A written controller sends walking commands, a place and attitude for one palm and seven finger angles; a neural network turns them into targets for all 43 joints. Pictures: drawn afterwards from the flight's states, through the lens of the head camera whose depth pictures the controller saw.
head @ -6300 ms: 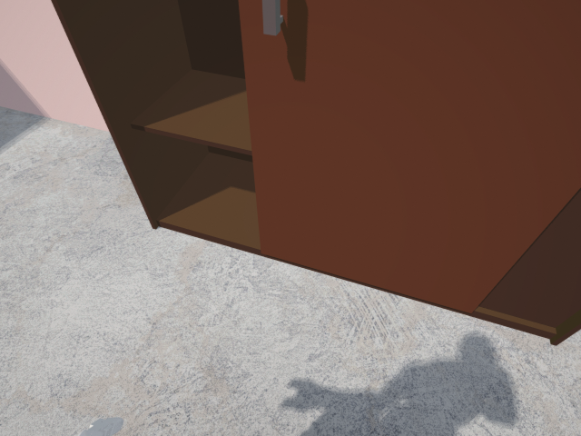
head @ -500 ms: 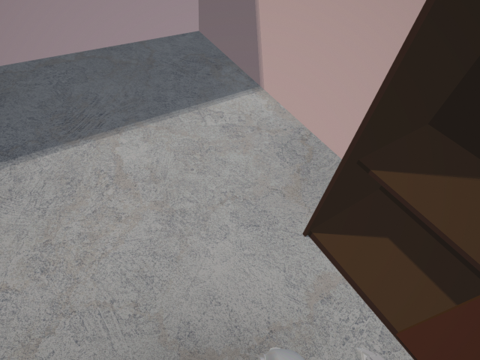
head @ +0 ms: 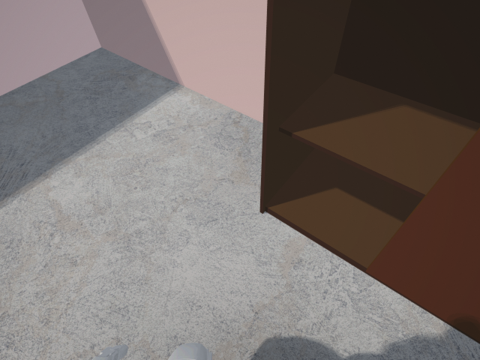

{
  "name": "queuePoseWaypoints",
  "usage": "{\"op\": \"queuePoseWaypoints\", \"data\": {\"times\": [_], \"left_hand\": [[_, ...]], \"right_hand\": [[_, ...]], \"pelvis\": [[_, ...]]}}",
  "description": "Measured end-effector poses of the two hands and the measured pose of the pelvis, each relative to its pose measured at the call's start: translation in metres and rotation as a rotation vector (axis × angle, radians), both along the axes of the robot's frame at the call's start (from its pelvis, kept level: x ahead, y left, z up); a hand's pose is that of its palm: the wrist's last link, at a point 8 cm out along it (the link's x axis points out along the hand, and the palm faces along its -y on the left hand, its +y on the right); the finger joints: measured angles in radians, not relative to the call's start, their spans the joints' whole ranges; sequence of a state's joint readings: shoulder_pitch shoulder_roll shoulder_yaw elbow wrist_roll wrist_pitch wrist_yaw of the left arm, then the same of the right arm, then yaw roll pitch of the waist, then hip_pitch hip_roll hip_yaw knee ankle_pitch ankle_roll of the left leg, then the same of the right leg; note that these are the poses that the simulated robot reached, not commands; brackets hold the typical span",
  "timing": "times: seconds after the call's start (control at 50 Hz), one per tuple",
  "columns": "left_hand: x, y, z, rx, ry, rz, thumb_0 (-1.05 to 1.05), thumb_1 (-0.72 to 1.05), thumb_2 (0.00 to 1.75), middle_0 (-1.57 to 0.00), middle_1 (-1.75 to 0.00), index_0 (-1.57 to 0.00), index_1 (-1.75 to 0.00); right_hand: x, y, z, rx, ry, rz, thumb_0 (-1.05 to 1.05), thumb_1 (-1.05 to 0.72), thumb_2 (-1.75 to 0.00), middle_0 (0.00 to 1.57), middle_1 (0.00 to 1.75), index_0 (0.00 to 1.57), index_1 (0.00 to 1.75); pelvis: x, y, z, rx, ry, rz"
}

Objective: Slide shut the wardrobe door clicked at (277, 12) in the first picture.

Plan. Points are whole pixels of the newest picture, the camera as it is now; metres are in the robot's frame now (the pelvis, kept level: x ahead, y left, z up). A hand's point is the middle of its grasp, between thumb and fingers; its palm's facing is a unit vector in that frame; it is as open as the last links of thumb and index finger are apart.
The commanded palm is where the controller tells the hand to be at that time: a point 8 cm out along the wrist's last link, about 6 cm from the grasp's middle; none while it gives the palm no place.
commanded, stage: turn to face it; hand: right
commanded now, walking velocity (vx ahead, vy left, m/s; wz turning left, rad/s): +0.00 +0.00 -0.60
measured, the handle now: out of the picture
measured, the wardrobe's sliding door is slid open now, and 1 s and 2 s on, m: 0.52 0.52 0.52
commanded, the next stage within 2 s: take the last steps up to it in 0.96 s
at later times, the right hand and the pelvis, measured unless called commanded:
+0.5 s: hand out of the picture +0.00 -0.17 -0.15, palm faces +0.32 +0.91 -0.26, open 7.4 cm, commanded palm none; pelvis -0.01 +0.03 +0.00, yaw -19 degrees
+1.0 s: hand out of the picture -0.06 -0.23 -0.16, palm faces +0.52 +0.82 -0.24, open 7.4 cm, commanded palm none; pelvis -0.03 -0.01 +0.01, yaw -30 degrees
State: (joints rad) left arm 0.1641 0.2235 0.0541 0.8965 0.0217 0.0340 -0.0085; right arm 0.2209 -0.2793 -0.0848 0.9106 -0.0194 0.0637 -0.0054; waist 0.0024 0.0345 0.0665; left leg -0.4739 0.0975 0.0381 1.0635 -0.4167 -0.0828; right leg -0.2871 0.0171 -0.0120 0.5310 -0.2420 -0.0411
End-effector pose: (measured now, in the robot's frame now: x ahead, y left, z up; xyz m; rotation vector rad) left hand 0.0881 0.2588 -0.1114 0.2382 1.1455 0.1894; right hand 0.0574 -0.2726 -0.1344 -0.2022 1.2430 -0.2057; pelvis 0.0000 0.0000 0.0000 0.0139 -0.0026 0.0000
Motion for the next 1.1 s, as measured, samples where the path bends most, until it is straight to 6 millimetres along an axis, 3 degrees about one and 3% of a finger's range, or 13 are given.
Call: {"op": "queuePoseWaypoints", "data": {"times": [0.12, 0.22, 0.28, 0.46, 0.54, 0.66, 0.74, 0.92, 1.0, 1.1], "left_hand": [[0.001, -0.004, -0.012, -0.049, 0.031, -0.045, 0.01, 0.90, 0.89, -0.20, -0.30, -0.20, -0.30], [0.002, 0.008, -0.031, -0.090, 0.059, -0.079, 0.01, 0.90, 0.89, -0.20, -0.30, -0.20, -0.30], [0.006, 0.016, -0.038, -0.097, 0.078, -0.109, 0.01, 0.90, 0.89, -0.20, -0.30, -0.20, -0.30], [0.028, 0.018, -0.023, -0.066, 0.119, -0.222, 0.01, 0.91, 0.90, -0.19, -0.30, -0.20, -0.30], [0.046, 0.002, -0.017, -0.030, 0.126, -0.299, 0.01, 0.91, 0.90, -0.19, -0.30, -0.20, -0.30], [0.080, -0.049, -0.012, 0.021, 0.040, -0.431, 0.01, 0.91, 0.90, -0.19, -0.30, -0.20, -0.30], [0.085, -0.076, 0.001, 0.023, -0.006, -0.472, 0.01, 0.91, 0.90, -0.19, -0.30, -0.20, -0.30], [0.067, -0.106, -0.002, -0.031, 0.032, -0.511, 0.01, 0.90, 0.89, -0.20, -0.30, -0.20, -0.30], [0.054, -0.102, -0.012, -0.059, 0.074, -0.505, 0.01, 0.90, 0.89, -0.20, -0.30, -0.20, -0.30], [0.044, -0.083, -0.030, -0.080, 0.133, -0.493, 0.01, 0.91, 0.89, -0.20, -0.30, -0.20, -0.30]], "right_hand": [[0.007, 0.009, 0.014, -0.020, -0.078, -0.038, 0.01, -0.90, -0.90, 0.20, 0.29, 0.20, 0.30], [0.008, 0.030, 0.022, -0.047, -0.155, -0.069, 0.00, -0.90, -0.90, 0.20, 0.29, 0.20, 0.30], [-0.005, 0.043, 0.027, -0.058, -0.173, -0.098, 0.00, -0.90, -0.90, 0.20, 0.30, 0.20, 0.30], [-0.066, 0.058, 0.024, -0.022, -0.097, -0.236, 0.00, -0.90, -0.90, 0.20, 0.30, 0.20, 0.30], [-0.099, 0.053, 0.012, 0.005, -0.052, -0.306, 0.00, -0.90, -0.90, 0.20, 0.30, 0.21, 0.30], [-0.158, 0.026, -0.019, 0.041, 0.034, -0.426, 0.00, -0.90, -0.90, 0.20, 0.30, 0.21, 0.30], [-0.179, 0.013, -0.018, 0.045, 0.091, -0.468, 0.01, -0.90, -0.90, 0.20, 0.30, 0.20, 0.30], [-0.167, 0.000, 0.003, 0.025, -0.004, -0.503, 0.00, -0.90, -0.90, 0.20, 0.29, 0.20, 0.30], [-0.152, 0.005, 0.008, 0.011, -0.045, -0.507, 0.00, -0.90, -0.90, 0.20, 0.29, 0.20, 0.30], [-0.136, 0.021, 0.013, -0.015, -0.094, -0.508, 0.00, -0.90, -0.90, 0.20, 0.29, 0.20, 0.30]], "pelvis": [[-0.003, 0.009, 0.001, -0.004, 0.006, -0.073], [-0.005, 0.028, -0.007, -0.023, 0.009, -0.141], [-0.008, 0.036, -0.007, -0.021, -0.004, -0.189], [-0.010, 0.038, 0.004, -0.043, -0.014, -0.310], [-0.014, 0.029, 0.002, -0.037, -0.006, -0.362], [-0.024, 0.002, -0.013, -0.015, 0.007, -0.427], [-0.029, -0.008, -0.006, 0.001, 0.002, -0.447], [-0.031, -0.017, 0.007, 0.003, -0.011, -0.505], [-0.029, -0.013, 0.006, -0.009, -0.015, -0.527], [-0.024, 0.000, 0.000, -0.031, -0.011, -0.552]]}}
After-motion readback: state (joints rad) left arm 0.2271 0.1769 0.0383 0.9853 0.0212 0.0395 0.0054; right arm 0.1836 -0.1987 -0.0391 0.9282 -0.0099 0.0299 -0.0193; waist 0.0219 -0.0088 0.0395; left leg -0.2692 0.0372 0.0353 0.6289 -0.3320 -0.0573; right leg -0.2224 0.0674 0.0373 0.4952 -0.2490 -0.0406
